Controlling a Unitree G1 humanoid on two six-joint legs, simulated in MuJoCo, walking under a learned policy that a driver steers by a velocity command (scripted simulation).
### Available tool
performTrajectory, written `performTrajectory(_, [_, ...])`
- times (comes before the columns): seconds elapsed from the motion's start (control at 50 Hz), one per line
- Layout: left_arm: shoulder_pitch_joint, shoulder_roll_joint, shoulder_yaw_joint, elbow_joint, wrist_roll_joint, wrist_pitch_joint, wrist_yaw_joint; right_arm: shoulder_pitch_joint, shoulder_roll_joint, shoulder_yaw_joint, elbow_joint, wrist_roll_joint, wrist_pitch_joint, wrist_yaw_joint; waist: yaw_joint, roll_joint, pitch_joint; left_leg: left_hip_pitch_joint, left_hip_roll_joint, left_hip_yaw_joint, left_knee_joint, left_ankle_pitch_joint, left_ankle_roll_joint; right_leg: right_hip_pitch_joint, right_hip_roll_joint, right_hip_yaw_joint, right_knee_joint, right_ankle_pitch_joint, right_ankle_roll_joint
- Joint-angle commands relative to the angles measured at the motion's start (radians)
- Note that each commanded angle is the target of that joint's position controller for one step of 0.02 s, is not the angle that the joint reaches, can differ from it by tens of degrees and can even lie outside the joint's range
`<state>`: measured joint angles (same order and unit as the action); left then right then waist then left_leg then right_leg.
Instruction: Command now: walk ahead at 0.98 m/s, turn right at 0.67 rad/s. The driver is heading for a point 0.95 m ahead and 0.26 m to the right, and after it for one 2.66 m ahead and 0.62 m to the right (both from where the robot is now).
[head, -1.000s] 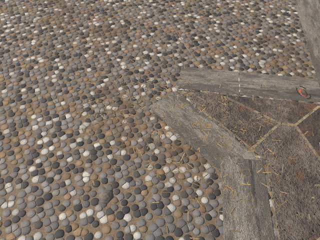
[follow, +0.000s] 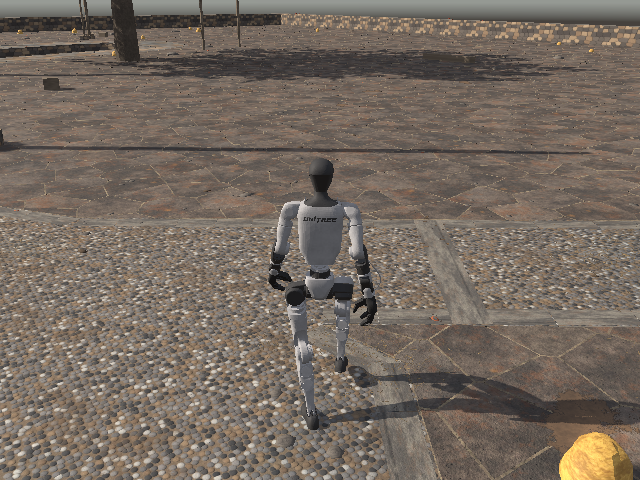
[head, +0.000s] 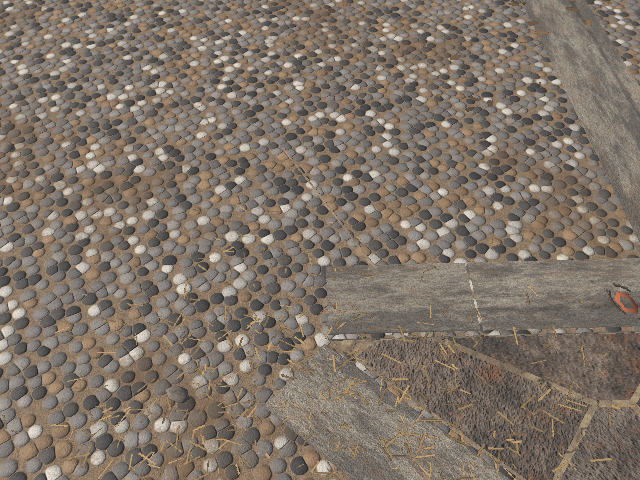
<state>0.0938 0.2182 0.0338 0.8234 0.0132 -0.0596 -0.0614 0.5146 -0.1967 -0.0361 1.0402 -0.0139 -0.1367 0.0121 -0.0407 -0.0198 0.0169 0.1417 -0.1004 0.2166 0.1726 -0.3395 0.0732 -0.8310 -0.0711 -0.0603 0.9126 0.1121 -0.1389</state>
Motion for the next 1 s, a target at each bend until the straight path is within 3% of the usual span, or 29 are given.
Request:
performTrajectory(0.02, [-0.111,0.014,-0.015,-0.081,-0.002,-0.014,-0.01,-0.012,-0.112,0.0,-0.054,0.007,-0.023,-0.027,0.036,0.044,0.14,-0.189,0.251,0.036,-0.089,0.966,-0.075,0.211,0.065,-0.123,-0.182,0.083,-0.031])
performTrajectory(0.06, [-0.064,0.056,-0.005,-0.069,0.002,-0.01,-0.008,-0.002,-0.173,-0.009,-0.061,0.002,-0.008,-0.061,0.074,0.1,0.066,-0.049,0.278,0.062,0.068,1.351,-0.098,0.294,0.143,-0.18,-0.233,0.027,-0.051])
performTrajectory(0.1, [0.152,0.127,0.021,-0.017,0.002,0.0,-0.004,-0.056,-0.237,-0.03,-0.086,-0.012,0.022,-0.088,0.199,0.15,-0.058,-0.023,0.318,0.053,0.394,1.575,-0.102,0.516,0.204,-0.179,-0.242,-0.095,-0.081])
performTrajectory(0.12, [0.369,0.178,0.048,0.046,0.002,0.007,0.005,-0.125,-0.258,-0.04,-0.113,-0.025,0.038,-0.089,0.299,0.157,-0.149,-0.098,0.337,0.026,0.664,1.563,-0.09,0.719,0.2,-0.125,-0.253,-0.17,-0.121])
performTrajectory(0.14, [0.534,0.218,0.079,0.087,-0.008,0.012,0.022,-0.207,-0.279,-0.055,-0.134,-0.024,0.051,-0.075,0.396,0.095,-0.183,-0.256,0.263,0.036,1.097,1.183,-0.072,0.905,0.147,-0.018,-0.36,-0.224,-0.184])
performTrajectory(0.16, [0.432,0.233,0.089,0.101,-0.02,0.025,0.037,-0.274,-0.124,-0.02,-0.198,-0.039,0.027,-0.043,0.261,-0.161,-0.094,-0.68,0.08,-0.034,1.427,-0.042,-0.056,1.044,0.033,0.187,-0.259,-0.169,-0.206])
performTrajectory(0.18, [0.363,0.319,0.101,0.065,0.012,0.028,0.035,-0.215,-0.076,0.0,-0.31,0.006,0.008,-0.032,0.145,-0.22,-0.222,-1.021,0.043,-0.234,1.616,-0.181,-0.091,1.248,-0.141,0.693,-0.418,-0.319,-0.42])
performTrajectory(0.2, [0.357,0.255,0.096,0.05,0.016,0.027,0.044,-0.268,-0.115,0.01,-0.333,-0.009,-0.019,-0.024,0.165,-0.05,-0.189,-1.099,0.093,-0.327,1.504,-0.093,-0.064,1.197,-0.199,0.859,-0.635,-0.562,-0.393])
performTrajectory(0.22, [0.328,0.187,0.082,0.057,0.017,0.025,0.052,-0.29,-0.146,0.005,-0.331,-0.013,-0.03,-0.014,0.114,0.088,-0.062,-1.06,0.144,-0.329,1.362,-0.019,-0.052,1.018,-0.181,0.799,-0.713,-0.61,-0.329])
performTrajectory(0.24, [0.285,0.166,0.075,0.057,0.014,0.018,0.054,-0.306,-0.139,0.005,-0.329,-0.031,-0.021,-0.013,0.057,0.147,0.009,-0.989,0.172,-0.315,1.279,-0.006,-0.059,0.855,-0.131,0.707,-0.731,-0.541,-0.274])
performTrajectory(0.28, [0.245,0.157,0.062,0.035,0.0,-0.015,0.064,-0.296,-0.126,0.016,-0.334,-0.07,0.029,-0.006,-0.008,0.162,0.064,-0.875,0.219,-0.31,1.165,-0.012,-0.103,0.625,-0.052,0.595,-0.74,-0.429,-0.248])
performTrajectory(0.36, [0.266,0.203,0.071,0.014,-0.007,-0.05,0.057,-0.506,-0.108,0.036,-0.437,-0.049,0.059,0.01,0.035,0.091,0.118,-0.713,0.228,-0.224,0.758,0.218,-0.148,0.397,0.075,0.429,-0.774,-0.179,-0.196])
performTrajectory(0.44, [0.352,0.237,0.09,0.015,-0.021,-0.044,0.039,-0.612,-0.111,0.044,-0.488,-0.015,0.056,0.012,0.131,-0.019,0.049,-0.616,0.147,-0.198,0.478,0.437,-0.111,0.574,0.081,0.422,-0.705,0.086,-0.121])
performTrajectory(0.48, [0.347,0.243,0.095,0.006,-0.019,-0.039,0.046,-0.611,-0.137,0.037,-0.502,-0.013,0.051,0.005,0.126,-0.042,0.027,-0.557,0.123,-0.219,0.365,0.413,-0.098,0.668,0.063,0.443,-0.637,0.161,-0.087])
performTrajectory(0.52, [0.314,0.288,0.103,-0.01,-0.009,-0.04,0.049,-0.451,-0.219,0.003,-0.464,-0.009,0.043,-0.014,0.043,-0.043,-0.092,-0.352,0.076,-0.23,0.335,0.29,-0.078,0.74,0.061,0.451,-0.415,0.39,-0.041])
performTrajectory(0.54, [0.257,0.319,0.109,-0.024,-0.006,-0.043,0.045,-0.26,-0.26,-0.018,-0.423,-0.007,0.038,-0.028,-0.079,-0.039,-0.19,-0.14,0.096,-0.229,0.342,0.231,-0.068,0.675,0.088,0.432,-0.196,0.384,-0.021])
performTrajectory(0.56, [0.205,0.248,0.09,-0.054,-0.002,-0.053,0.042,-0.027,-0.328,-0.047,-0.381,-0.025,0.037,-0.05,-0.183,0.002,-0.315,0.122,0.233,-0.344,0.392,0.008,-0.047,0.512,0.13,0.386,0.103,0.182,-0.009])
performTrajectory(0.58, [0.233,0.068,0.044,-0.105,-0.028,-0.057,0.046,0.045,-0.392,-0.061,-0.365,-0.074,0.037,-0.056,-0.134,0.285,-0.392,0.331,0.524,-0.762,0.269,-0.303,-0.009,0.201,0.23,0.28,0.414,-0.634,0.004])
performTrajectory(0.6, [0.314,0.111,0.03,-0.142,-0.048,-0.046,0.052,-0.082,-0.394,-0.073,-0.378,-0.064,0.042,-0.038,-0.026,0.441,-0.427,0.281,0.598,-1.156,0.09,-0.457,0.06,0.061,0.181,0.222,0.536,-0.583,-0.005])
performTrajectory(0.62, [0.231,0.172,0.037,-0.111,-0.018,-0.024,0.057,-0.205,-0.262,-0.053,-0.409,-0.054,0.049,-0.031,-0.029,0.24,-0.256,0.122,0.532,-0.984,0.074,-0.537,0.056,0.027,0.1,0.183,0.542,-0.462,-0.002])
performTrajectory(0.64, [0.18,0.182,0.04,-0.114,0.002,-0.012,0.043,-0.238,-0.2,-0.038,-0.398,-0.044,0.054,-0.027,-0.023,0.116,-0.147,-0.012,0.482,-0.788,0.086,-0.348,0.046,0.044,0.065,0.155,0.491,-0.398,0.01])
performTrajectory(0.66, [0.143,0.172,0.04,-0.12,0.013,-0.001,0.028,-0.225,-0.181,-0.033,-0.374,-0.047,0.055,-0.025,-0.015,0.064,-0.102,-0.092,0.443,-0.656,0.081,-0.178,0.03,0.066,0.036,0.149,0.461,-0.388,0.02])
performTrajectory(0.72, [0.083,0.084,0.011,-0.183,0.032,0.026,-0.007,-0.127,-0.119,-0.013,-0.269,-0.023,0.024,-0.006,0.026,0.113,-0.017,-0.213,0.382,-0.449,0.044,0.083,0.019,0.053,-0.006,0.166,0.415,-0.374,0.024])
performTrajectory(0.82, [-0.057,0.109,-0.012,-0.259,0.029,0.024,-0.021,-0.143,-0.169,-0.019,-0.236,-0.014,-0.007,0.009,0.068,0.095,0.082,-0.315,0.331,-0.19,-0.088,0.341,0.029,0.069,0.021,0.141,0.103,-0.166,0.033])
performTrajectory(0.9, [-0.201,0.096,-0.036,-0.295,0.025,0.005,-0.038,-0.034,-0.23,-0.02,-0.178,-0.002,0.004,0.006,0.031,0.058,0.145,-0.284,0.338,-0.1,-0.168,0.663,0.044,0.271,0.061,-0.024,-0.191,-0.124,-0.006])
performTrajectory(0.94, [-0.14,0.105,-0.034,-0.263,0.048,-0.012,-0.016,-0.001,-0.281,-0.024,-0.146,0.004,0.019,-0.003,0.066,0.097,0.081,-0.152,0.328,-0.103,0.017,1.171,0.039,0.401,0.136,-0.07,-0.282,-0.188,-0.019])
performTrajectory(0.96, [0.017,0.134,-0.021,-0.214,0.06,-0.024,-0.003,-0.001,-0.302,-0.025,-0.137,0.005,0.028,-0.012,0.139,0.123,-0.013,-0.145,0.327,-0.115,0.23,1.288,0.022,0.578,0.161,-0.04,-0.325,-0.188,-0.025])
performTrajectory(0.98, [0.204,0.163,-0.006,-0.151,0.07,-0.036,0.012,-0.018,-0.307,-0.023,-0.137,0.022,0.033,-0.018,0.233,0.132,-0.112,-0.215,0.293,-0.11,0.483,1.216,-0.003,0.808,0.124,0.008,-0.434,-0.042,-0.033])
performTrajectory(1.0, [0.317,0.243,0.017,-0.117,0.094,-0.039,0.036,-0.004,-0.241,-0.008,-0.17,0.031,0.03,-0.015,0.245,0.08,-0.255,-0.429,0.225,-0.124,0.8,0.709,-0.017,1.096,-0.072,0.161,-0.349,0.124,-0.039])
